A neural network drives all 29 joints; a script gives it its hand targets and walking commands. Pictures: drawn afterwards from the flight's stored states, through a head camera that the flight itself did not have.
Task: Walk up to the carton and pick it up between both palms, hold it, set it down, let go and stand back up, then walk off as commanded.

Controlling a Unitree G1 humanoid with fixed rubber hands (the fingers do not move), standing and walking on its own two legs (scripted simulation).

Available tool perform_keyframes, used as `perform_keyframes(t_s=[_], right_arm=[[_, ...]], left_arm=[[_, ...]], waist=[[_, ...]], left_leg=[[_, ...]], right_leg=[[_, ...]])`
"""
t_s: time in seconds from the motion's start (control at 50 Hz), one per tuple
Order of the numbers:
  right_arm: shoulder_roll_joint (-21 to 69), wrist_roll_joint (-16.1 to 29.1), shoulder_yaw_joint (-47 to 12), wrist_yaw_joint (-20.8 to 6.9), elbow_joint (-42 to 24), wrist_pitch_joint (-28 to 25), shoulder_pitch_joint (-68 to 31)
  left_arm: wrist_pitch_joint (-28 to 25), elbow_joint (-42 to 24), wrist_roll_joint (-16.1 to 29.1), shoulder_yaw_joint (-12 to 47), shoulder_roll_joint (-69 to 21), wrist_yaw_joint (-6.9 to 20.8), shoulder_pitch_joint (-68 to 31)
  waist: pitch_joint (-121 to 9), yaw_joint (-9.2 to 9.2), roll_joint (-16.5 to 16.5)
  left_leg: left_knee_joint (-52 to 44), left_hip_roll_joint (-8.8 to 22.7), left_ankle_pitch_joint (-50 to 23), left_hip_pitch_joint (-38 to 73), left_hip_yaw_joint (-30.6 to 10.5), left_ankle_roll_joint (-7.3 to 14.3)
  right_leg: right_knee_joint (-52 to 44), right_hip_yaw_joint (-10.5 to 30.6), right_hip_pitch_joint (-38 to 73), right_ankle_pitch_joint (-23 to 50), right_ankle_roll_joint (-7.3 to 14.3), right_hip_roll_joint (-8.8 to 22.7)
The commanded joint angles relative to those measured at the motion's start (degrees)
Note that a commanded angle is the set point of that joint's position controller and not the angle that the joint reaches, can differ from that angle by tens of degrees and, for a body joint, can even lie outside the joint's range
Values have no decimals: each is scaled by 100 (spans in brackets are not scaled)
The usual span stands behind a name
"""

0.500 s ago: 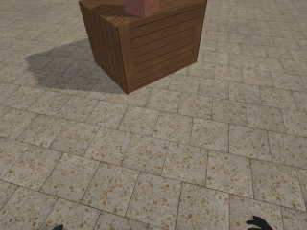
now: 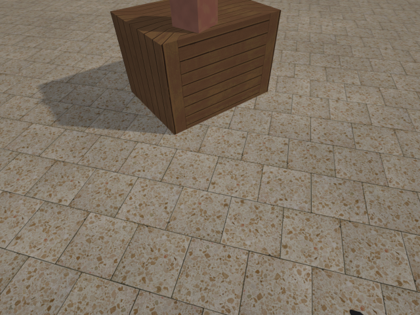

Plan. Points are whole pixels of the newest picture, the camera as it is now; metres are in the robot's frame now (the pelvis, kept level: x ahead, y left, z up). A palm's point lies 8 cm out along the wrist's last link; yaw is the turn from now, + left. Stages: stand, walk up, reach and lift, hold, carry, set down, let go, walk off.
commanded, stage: stand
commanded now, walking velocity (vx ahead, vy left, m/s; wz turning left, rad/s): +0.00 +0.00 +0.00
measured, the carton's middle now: (194, 2) +1.79 +0.09 +0.02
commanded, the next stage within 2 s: walk up in 0.88 s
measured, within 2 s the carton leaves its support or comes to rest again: neither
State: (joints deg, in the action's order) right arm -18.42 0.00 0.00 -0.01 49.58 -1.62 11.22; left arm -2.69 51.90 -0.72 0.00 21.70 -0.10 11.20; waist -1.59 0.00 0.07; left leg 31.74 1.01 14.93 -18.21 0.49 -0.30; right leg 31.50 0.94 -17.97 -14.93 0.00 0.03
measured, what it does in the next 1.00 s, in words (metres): stands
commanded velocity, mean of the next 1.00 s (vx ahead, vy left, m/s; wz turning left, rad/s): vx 0.00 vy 0.00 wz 0.00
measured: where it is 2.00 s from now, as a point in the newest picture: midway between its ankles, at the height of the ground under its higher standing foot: outside the picture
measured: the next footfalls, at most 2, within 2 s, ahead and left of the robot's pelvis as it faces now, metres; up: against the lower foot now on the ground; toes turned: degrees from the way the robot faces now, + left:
left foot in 1.32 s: +0.10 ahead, +0.18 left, +0.00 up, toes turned +9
right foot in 1.66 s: +0.26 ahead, -0.11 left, +0.00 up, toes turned +8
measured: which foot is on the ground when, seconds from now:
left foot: down 0.00-1.00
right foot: down 0.00-1.00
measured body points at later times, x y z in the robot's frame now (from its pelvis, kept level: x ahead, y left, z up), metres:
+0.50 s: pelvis -0.02 +0.00 +0.01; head -0.03 +0.00 +0.46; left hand +0.07 +0.31 -0.11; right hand +0.07 -0.29 -0.12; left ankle +0.02 +0.12 -0.73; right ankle +0.02 -0.13 -0.73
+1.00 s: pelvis -0.02 +0.00 +0.01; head -0.03 +0.00 +0.46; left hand +0.06 +0.31 -0.11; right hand +0.06 -0.29 -0.12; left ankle +0.02 +0.12 -0.73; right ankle +0.02 -0.12 -0.73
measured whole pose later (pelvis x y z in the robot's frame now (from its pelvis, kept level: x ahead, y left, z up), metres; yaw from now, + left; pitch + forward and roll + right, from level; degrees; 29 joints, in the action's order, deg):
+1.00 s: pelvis -0.02 +0.00 +0.01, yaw -1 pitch +2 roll +0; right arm -18.4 0.0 0.0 -0.4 56.5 -1.9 11.2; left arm -2.7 58.2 -0.7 0.0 21.7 0.3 11.2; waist -3.8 0.0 0.1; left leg 24.7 1.0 9.3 -17.5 1.3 -0.3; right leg 25.0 1.7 -17.8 -9.4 0.0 0.0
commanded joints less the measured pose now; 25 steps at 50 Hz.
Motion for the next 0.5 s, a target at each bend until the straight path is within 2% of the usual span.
perform_keyframes(t_s=[0.0,0.02,0.04,0.06,0.08,0.1,0.14,0.16,0.18,0.2,0.22,0.24,0.3,0.32,0.34,0.36,0.38,0.4,0.44,0.48], right_arm=[[-1279,-100,283,-4,79,-185,-383],[-1253,-82,275,-19,38,-202,-365],[-1287,-72,276,-14,107,-172,-343],[-1301,-88,305,-12,146,-189,-364],[-1222,-97,258,14,117,-193,-363],[-1294,-81,285,6,172,-183,-358],[-1200,-111,262,-21,110,-166,-390],[-1239,-88,260,-15,220,-163,-311],[-1235,-83,267,-25,229,-183,-371],[-1282,-81,247,-16,261,-185,-280],[-1281,-110,247,-18,337,-182,-317],[-1208,-81,244,-20,316,-181,-346],[-1154,-88,217,-20,389,-180,-292],[-1219,-95,258,-9,362,-195,-378],[-1228,-87,237,-35,395,-183,-349],[-1296,-103,255,-35,439,-191,-346],[-1229,-84,214,-38,466,-179,-306],[-1205,-61,211,-34,469,-175,-358],[-1340,-131,261,-43,511,-175,-366],[-1337,-113,270,-25,574,-161,-263]], left_arm=[[-123,-56,8,-255,1009,19,-297],[-142,-45,-1,-265,1089,8,-192],[-132,2,-8,-238,1008,15,-241],[-114,54,16,-240,971,23,-152],[-116,65,14,-229,899,16,-237],[-113,91,-11,-248,947,-4,-224],[-126,123,15,-222,969,17,-229],[-133,127,15,-199,885,25,-249],[-107,127,40,-197,965,-1,-236],[-119,203,19,-202,931,-12,-161],[-120,201,27,-219,972,2,-124],[-136,193,7,-224,995,21,-209],[-148,275,39,-222,991,37,-143],[-133,272,6,-199,1002,46,-232],[-122,270,-7,-237,1067,27,-164],[-97,318,-8,-227,1051,32,-102],[-94,314,31,-243,1062,49,-153],[-117,291,-12,-205,971,49,-219],[-96,334,12,-201,948,23,-82],[-76,344,-10,-202,975,30,-311]], waist=[[-339,4,-212],[-491,-28,-270],[-562,38,-278],[-597,50,-290],[-613,39,-100],[-559,54,-322],[-500,98,-255],[-497,46,-192],[-595,17,-370],[-652,53,-170],[-673,-39,-231],[-516,36,-256],[-520,-17,-332],[-426,-6,-130],[-384,-51,-333],[-411,18,-230],[-380,-2,-189],[-347,4,-268],[-354,-24,-176],[-312,33,-227]], left_leg=[[-739,559,-729,587,-469,302],[-788,593,-693,752,-523,339],[-742,597,-800,767,-463,266],[-723,620,-804,771,-467,309],[-748,639,-903,815,-471,299],[-835,609,-835,735,-544,277],[-813,609,-754,720,-463,299],[-879,620,-847,772,-551,295],[-943,604,-837,751,-525,283],[-957,641,-812,816,-562,290],[-940,634,-751,821,-518,288],[-959,613,-789,883,-470,264],[-1019,635,-612,744,-495,285],[-1074,637,-506,680,-505,255],[-1142,599,-361,619,-490,244],[-1157,675,-194,655,-542,267],[-1106,612,-277,603,-481,267],[-1123,609,-226,689,-469,243],[-1195,650,-2,648,-519,253],[-1185,634,-47,616,-483,260]], right_leg=[[-698,610,538,909,263,571],[-773,658,554,842,304,593],[-685,596,694,1064,274,592],[-697,585,681,1167,282,586],[-700,540,755,1207,281,558],[-745,579,717,1138,272,559],[-809,611,691,1030,278,619],[-842,616,705,1155,269,635],[-813,624,807,1167,288,622],[-823,617,829,1111,284,611],[-845,560,783,1032,277,610],[-917,672,680,965,274,668],[-970,673,708,904,291,643],[-977,647,665,815,279,612],[-945,644,646,762,277,580],[-1019,617,661,697,257,588],[-1055,656,640,598,240,614],[-1052,679,507,518,252,602],[-1063,679,595,557,261,621],[-1195,731,460,311,264,629]])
